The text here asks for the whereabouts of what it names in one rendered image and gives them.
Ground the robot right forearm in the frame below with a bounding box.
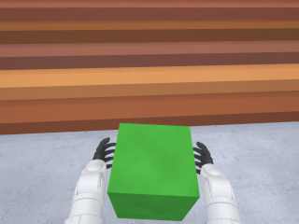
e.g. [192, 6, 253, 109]
[199, 163, 243, 224]

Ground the left robot hand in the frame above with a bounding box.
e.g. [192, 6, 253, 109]
[93, 137, 116, 169]

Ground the carton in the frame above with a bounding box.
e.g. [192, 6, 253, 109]
[107, 123, 200, 221]

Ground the right robot hand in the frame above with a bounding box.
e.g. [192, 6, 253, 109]
[192, 142, 214, 174]

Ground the robot left forearm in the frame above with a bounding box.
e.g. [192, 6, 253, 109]
[64, 160, 107, 224]

